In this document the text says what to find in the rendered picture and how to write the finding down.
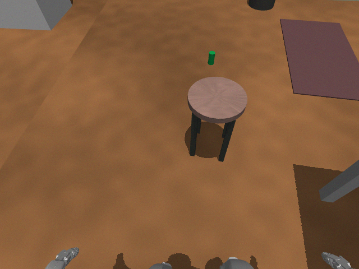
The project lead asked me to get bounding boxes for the stool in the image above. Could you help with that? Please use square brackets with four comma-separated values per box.
[187, 77, 247, 162]

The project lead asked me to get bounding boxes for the left robot hand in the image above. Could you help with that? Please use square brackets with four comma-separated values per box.
[45, 247, 79, 269]

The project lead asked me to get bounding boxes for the right robot hand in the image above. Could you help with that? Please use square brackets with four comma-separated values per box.
[321, 252, 353, 269]

